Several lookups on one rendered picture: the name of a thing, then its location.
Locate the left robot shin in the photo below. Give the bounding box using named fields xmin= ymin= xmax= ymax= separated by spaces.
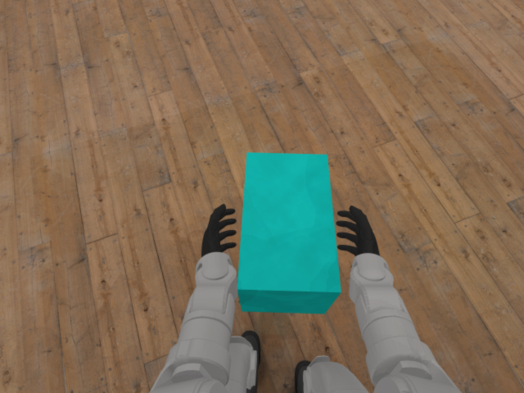
xmin=230 ymin=337 xmax=253 ymax=388

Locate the robot left upper arm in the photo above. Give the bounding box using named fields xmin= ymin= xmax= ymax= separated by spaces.
xmin=151 ymin=377 xmax=228 ymax=393

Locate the robot shin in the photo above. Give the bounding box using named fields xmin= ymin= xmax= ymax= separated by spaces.
xmin=304 ymin=355 xmax=330 ymax=393
xmin=230 ymin=337 xmax=253 ymax=388

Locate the robot left forearm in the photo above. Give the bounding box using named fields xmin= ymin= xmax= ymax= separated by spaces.
xmin=149 ymin=252 xmax=237 ymax=393

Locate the carton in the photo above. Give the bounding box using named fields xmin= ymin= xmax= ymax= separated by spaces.
xmin=237 ymin=152 xmax=341 ymax=314

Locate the robot right hand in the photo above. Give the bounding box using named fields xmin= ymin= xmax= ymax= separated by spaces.
xmin=336 ymin=206 xmax=380 ymax=256

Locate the robot left hand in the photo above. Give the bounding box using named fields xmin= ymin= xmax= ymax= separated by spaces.
xmin=201 ymin=204 xmax=237 ymax=257

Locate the right robot shin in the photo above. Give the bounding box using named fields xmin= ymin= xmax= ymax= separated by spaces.
xmin=304 ymin=355 xmax=330 ymax=393

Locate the robot right upper arm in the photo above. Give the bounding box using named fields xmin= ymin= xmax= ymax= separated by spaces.
xmin=373 ymin=373 xmax=462 ymax=393

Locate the robot right forearm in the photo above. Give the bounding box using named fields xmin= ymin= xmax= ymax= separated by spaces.
xmin=349 ymin=253 xmax=458 ymax=389

